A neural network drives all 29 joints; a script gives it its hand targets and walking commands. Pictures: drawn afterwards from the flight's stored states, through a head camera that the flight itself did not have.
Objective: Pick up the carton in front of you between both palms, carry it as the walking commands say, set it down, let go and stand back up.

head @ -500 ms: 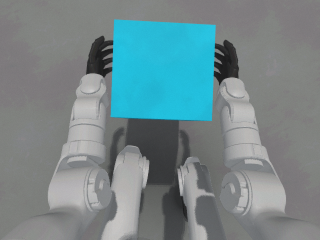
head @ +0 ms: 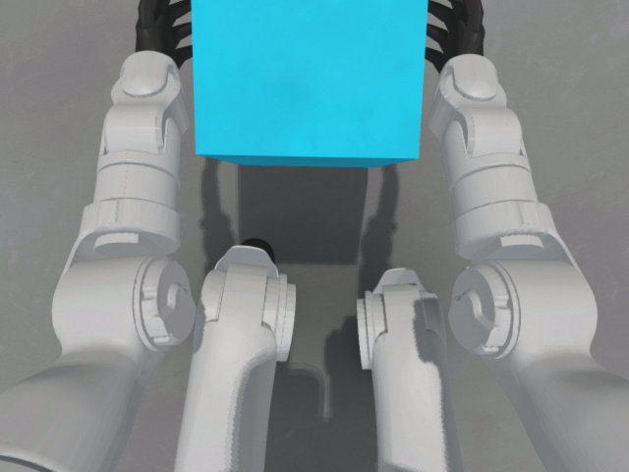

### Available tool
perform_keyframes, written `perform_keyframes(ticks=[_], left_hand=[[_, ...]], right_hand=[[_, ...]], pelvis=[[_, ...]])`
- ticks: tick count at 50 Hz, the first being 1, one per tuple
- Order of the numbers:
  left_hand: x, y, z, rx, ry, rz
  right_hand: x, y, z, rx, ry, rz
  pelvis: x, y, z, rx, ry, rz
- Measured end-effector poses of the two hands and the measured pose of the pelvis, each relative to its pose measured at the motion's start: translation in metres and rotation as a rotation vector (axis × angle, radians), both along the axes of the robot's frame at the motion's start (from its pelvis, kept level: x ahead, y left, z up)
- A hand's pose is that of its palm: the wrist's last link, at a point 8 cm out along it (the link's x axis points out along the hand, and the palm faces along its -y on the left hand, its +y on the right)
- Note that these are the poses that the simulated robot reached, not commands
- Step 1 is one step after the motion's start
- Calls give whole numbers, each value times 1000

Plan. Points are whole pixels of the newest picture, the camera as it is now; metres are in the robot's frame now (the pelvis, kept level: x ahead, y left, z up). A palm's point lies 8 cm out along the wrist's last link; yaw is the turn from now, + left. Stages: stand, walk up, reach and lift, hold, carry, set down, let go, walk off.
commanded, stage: set down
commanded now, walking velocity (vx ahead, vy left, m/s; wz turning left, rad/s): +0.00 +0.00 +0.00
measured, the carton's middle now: (309, 79) +0.51 +0.09 -0.24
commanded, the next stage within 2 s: none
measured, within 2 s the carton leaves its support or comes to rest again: rests again in 0.56 s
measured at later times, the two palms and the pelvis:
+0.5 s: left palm (173, 68) +0.49 +0.24 -0.19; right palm (450, 67) +0.54 -0.06 -0.19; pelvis +0.00 -0.01 -0.02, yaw +0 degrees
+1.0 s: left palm (171, 67) +0.49 +0.24 -0.20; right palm (451, 69) +0.54 -0.06 -0.20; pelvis +0.00 -0.01 -0.03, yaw +0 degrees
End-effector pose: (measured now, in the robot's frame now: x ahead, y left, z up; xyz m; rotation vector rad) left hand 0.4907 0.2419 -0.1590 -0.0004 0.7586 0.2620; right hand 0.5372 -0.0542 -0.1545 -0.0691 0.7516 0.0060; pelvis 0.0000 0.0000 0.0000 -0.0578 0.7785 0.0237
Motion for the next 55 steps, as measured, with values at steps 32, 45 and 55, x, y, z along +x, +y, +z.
perform_keyframes(ticks=[32,45,55], left_hand=[[-1,0,-38,-12,58,-38],[-1,2,-40,-28,48,-59],[0,3,-43,-35,33,-62]], right_hand=[[1,-5,-41,-6,32,59],[2,-8,-42,15,20,94],[3,-9,-45,18,0,120]], pelvis=[[2,-6,-23,34,-57,-34],[-3,-5,-28,41,-84,-32],[-6,-6,-31,44,-106,-29]])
